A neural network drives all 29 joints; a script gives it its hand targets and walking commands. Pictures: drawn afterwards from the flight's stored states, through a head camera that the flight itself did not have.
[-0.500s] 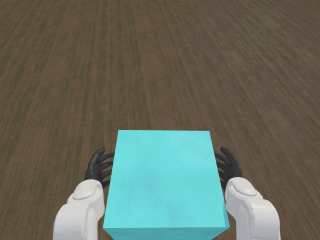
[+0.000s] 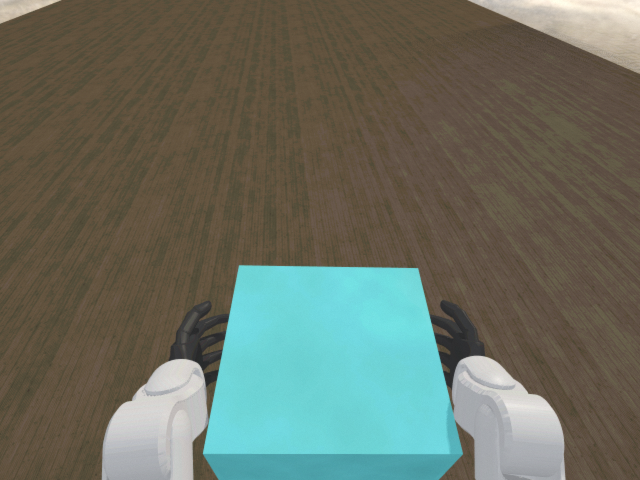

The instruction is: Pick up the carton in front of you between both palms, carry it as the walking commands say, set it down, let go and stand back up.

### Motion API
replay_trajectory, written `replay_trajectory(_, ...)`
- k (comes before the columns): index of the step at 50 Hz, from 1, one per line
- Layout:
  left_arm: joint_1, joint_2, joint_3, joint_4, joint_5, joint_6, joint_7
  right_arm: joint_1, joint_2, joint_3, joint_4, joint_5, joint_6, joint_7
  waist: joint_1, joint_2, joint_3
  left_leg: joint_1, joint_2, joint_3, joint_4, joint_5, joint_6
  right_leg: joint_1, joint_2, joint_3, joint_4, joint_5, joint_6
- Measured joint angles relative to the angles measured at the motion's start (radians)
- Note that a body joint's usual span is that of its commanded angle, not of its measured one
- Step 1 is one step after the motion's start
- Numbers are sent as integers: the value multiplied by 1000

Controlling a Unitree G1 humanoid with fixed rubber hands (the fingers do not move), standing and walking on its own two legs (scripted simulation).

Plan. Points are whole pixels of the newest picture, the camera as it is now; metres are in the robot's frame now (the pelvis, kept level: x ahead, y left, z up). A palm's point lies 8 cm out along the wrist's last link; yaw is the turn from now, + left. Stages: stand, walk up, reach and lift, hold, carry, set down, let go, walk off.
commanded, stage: carry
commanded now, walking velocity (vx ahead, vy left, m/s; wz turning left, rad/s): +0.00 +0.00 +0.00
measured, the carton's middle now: (326, 395) +0.24 +0.00 +0.03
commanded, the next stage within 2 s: hold in 1.82 s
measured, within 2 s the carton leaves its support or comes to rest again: neither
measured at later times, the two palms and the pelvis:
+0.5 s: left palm (177, 397) +0.21 +0.16 +0.10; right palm (466, 394) +0.21 -0.14 +0.10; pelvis -0.02 +0.01 +0.00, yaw +0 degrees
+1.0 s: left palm (183, 431) +0.19 +0.15 +0.06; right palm (463, 426) +0.19 -0.15 +0.06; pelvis -0.07 +0.00 +0.00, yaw +0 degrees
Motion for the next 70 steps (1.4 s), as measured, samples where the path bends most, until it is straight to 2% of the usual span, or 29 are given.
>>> replay_trajectory(10,21,-1,-10,-31,1,-12,0,18,1,4,-26,9,-14,0,-12,-1,30,-1,-8,2,14,-15,9,-2,-10,5,17,-17,8)
replay_trajectory(26,31,-1,-10,-23,-2,-3,0,30,1,9,-24,4,-2,-1,-5,2,36,-6,-15,1,18,-4,24,-2,-16,4,10,15,4)
replay_trajectory(30,25,-1,-7,1,-1,-5,0,24,0,5,-2,2,-1,0,-6,-1,36,-11,-18,2,11,13,26,-3,-17,4,-6,36,2)
replay_trajectory(35,6,0,0,80,21,-28,-13,3,0,-2,78,-19,-23,10,-8,-5,41,-17,-21,4,3,34,29,-3,-18,5,-27,63,-1)
replay_trajectory(49,-60,0,32,337,102,-233,-77,-70,1,-29,340,-98,-224,68,-5,-5,70,-52,-25,6,1,72,33,-20,-19,5,-68,121,-9)
replay_trajectory(62,-173,-13,117,660,180,-499,-119,-172,12,-110,650,-177,-488,100,-5,-5,97,-79,-27,5,14,79,36,-39,-22,4,-71,137,-11)
replay_trajectory(66,-188,-15,132,685,181,-554,-120,-188,15,-123,673,-181,-540,100,-7,-5,109,-85,-27,5,20,76,37,-45,-23,4,-64,134,-10)
replay_trajectory(70,-187,-15,128,652,175,-557,-119,-190,16,-119,643,-172,-542,99,-8,-5,114,-90,-27,4,29,69,38,-50,-25,3,-54,126,-9)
